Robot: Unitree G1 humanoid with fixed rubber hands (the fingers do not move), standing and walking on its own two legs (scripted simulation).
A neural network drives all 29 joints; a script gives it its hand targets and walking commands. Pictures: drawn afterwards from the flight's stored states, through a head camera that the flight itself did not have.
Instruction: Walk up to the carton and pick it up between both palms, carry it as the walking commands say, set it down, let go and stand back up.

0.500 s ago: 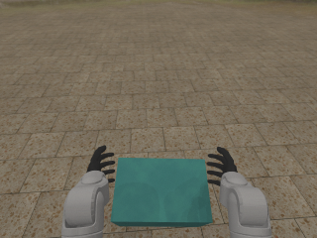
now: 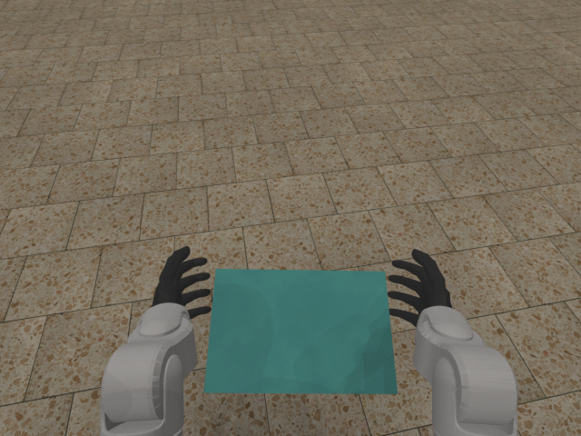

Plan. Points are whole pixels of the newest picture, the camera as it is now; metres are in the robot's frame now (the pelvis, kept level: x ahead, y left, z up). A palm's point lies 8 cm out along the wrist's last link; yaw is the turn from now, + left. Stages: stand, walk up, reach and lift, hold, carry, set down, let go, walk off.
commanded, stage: carry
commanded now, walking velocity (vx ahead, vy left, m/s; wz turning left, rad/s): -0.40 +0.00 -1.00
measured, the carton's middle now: (298, 334) +0.29 +0.01 -0.01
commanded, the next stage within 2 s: none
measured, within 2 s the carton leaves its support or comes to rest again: neither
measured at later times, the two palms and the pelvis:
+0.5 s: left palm out of the picture +0.09 +0.04 +0.10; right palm out of the picture -0.05 -0.23 +0.08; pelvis -0.22 +0.03 +0.00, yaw -27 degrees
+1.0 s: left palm out of the picture -0.12 +0.02 +0.12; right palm out of the picture -0.36 -0.17 +0.12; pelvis -0.41 +0.13 +0.01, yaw -54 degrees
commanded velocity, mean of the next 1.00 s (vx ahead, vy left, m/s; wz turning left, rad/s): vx -0.40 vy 0.00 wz -1.00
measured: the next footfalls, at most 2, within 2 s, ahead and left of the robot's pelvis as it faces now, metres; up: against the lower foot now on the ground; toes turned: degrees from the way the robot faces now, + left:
right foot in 0.44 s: -0.22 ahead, -0.13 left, +0.00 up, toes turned -29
left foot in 0.74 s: -0.22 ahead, +0.14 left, +0.00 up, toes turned -40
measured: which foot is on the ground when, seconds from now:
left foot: down 0.00-0.44, up 0.46-0.72, down 0.74-1.00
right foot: down 0.00-0.12, up 0.14-0.42, down 0.44-0.76, up 0.78-1.00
